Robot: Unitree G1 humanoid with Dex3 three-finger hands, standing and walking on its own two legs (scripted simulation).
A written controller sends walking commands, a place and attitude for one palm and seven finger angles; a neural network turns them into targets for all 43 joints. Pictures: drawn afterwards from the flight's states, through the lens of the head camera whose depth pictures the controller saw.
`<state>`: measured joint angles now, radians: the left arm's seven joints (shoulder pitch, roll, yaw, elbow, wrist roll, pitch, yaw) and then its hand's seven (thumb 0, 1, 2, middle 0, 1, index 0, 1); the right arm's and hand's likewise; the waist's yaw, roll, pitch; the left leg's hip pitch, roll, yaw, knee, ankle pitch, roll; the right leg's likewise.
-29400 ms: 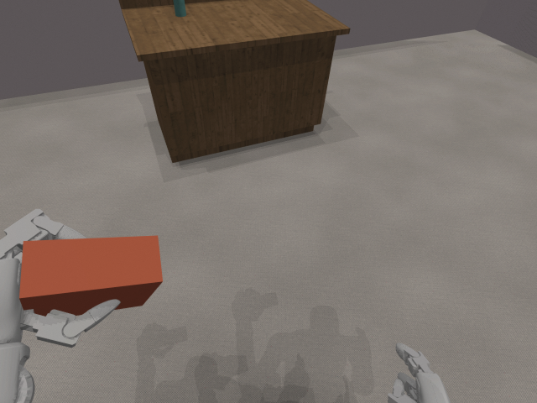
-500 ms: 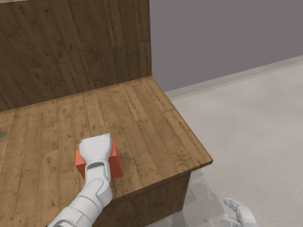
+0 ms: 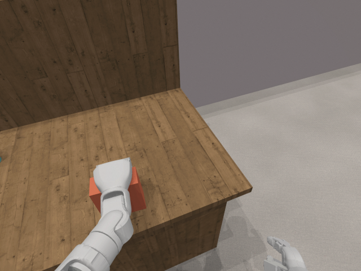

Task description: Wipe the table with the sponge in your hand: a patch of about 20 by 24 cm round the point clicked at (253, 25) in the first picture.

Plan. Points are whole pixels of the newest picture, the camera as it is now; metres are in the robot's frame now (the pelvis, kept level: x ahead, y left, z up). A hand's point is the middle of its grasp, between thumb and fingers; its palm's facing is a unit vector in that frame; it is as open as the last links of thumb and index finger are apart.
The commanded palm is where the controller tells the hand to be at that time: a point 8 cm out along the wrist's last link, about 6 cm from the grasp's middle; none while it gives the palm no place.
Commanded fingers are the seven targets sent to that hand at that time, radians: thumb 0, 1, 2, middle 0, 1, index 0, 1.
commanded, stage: slide back across to the middle lane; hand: left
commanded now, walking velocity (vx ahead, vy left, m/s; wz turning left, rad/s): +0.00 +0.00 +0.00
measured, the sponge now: (121, 198) +0.31 +0.20 -0.05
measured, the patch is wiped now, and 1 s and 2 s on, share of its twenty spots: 1.00 1.00 1.00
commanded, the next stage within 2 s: wipe forward along the middle lane in 0.62 s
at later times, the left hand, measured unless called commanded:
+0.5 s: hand (101, 195) +0.29 +0.24 +0.00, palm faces -0.07 -0.09 -0.99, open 9.6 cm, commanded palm +0.25 +0.23 +0.05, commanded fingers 0.00 0.10 1.30 -1.20 -1.60 -1.20 -1.60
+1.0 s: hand (85, 191) +0.29 +0.28 +0.00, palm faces -0.11 -0.05 -0.99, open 9.6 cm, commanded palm +0.27 +0.27 +0.04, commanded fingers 0.00 0.10 1.30 -1.20 -1.60 -1.20 -1.60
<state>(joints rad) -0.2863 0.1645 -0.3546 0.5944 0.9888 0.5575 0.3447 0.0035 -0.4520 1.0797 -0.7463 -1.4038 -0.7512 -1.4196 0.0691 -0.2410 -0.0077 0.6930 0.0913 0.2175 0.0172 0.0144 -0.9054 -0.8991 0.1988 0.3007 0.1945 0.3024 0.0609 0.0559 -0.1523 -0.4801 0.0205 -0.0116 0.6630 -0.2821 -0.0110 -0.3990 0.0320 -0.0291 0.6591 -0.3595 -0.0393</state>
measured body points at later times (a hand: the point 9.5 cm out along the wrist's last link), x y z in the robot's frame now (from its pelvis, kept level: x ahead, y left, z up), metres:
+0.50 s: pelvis +0.01 +0.00 +0.01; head -0.01 -0.03 +0.46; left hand +0.29 +0.24 +0.06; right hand +0.21 -0.24 -0.09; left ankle +0.03 +0.13 -0.72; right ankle -0.02 -0.10 -0.72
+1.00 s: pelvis +0.00 +0.00 +0.00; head +0.01 -0.02 +0.45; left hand +0.30 +0.28 +0.06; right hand +0.20 -0.23 -0.10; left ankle +0.03 +0.13 -0.72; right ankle -0.02 -0.10 -0.72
